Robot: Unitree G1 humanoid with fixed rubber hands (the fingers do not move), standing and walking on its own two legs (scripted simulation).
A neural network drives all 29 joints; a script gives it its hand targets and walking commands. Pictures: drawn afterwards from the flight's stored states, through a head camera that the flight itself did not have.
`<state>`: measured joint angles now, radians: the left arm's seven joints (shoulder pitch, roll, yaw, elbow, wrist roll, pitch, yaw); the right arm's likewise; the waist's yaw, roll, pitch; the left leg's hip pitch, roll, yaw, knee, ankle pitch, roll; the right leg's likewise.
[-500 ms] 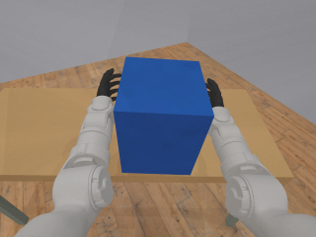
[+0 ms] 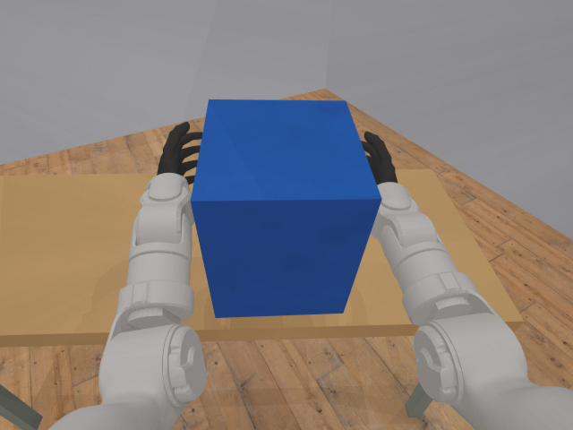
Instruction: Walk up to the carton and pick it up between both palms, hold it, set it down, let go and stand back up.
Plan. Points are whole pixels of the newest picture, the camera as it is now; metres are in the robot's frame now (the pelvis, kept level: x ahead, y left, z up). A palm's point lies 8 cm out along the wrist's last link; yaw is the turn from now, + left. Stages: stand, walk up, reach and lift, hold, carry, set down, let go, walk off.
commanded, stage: reach and lift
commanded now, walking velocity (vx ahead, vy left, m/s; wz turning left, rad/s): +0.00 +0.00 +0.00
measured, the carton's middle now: (279, 211) +0.39 +0.01 +0.13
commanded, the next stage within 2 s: hold in 0.76 s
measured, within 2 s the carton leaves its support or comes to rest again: neither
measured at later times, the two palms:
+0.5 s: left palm (175, 171) +0.39 +0.15 +0.20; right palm (385, 181) +0.38 -0.14 +0.18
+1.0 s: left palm (172, 166) +0.39 +0.15 +0.22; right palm (386, 176) +0.38 -0.14 +0.19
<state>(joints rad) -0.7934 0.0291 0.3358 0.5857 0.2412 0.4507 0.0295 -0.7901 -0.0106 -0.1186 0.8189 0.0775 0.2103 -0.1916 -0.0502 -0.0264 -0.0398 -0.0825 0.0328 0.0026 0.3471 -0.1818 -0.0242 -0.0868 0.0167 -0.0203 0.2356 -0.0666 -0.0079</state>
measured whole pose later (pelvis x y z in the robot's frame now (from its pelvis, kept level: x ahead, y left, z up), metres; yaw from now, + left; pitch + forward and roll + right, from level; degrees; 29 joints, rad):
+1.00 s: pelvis +0.00 +0.00 +0.00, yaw +0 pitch -5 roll -1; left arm -0.79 0.02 0.33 0.42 0.25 0.60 0.02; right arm -0.79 -0.05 -0.05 0.70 0.18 0.31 -0.22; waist -0.07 -0.03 -0.04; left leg -0.08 0.03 0.00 0.34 -0.18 -0.02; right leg -0.08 0.02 -0.02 0.23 -0.07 -0.01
